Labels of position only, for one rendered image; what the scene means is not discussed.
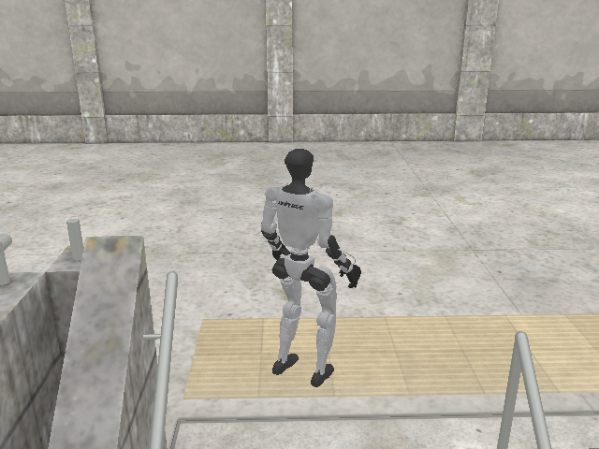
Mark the left robot upper arm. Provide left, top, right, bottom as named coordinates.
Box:
left=261, top=185, right=283, bottom=234

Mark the robot foot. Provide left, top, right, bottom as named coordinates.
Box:
left=272, top=354, right=299, bottom=375
left=311, top=364, right=334, bottom=387

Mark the left robot forearm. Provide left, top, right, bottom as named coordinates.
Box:
left=261, top=230, right=282, bottom=251

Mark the right robot forearm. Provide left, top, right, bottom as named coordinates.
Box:
left=326, top=235, right=353, bottom=273

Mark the right robot hand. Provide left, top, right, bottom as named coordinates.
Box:
left=339, top=265, right=361, bottom=288

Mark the robot right foot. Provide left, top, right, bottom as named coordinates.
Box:
left=311, top=364, right=334, bottom=387

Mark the left robot hand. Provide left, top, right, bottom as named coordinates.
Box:
left=272, top=243, right=291, bottom=260

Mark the right robot upper arm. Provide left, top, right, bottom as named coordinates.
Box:
left=313, top=193, right=333, bottom=248

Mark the robot left foot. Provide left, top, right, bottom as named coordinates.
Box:
left=272, top=354, right=299, bottom=375

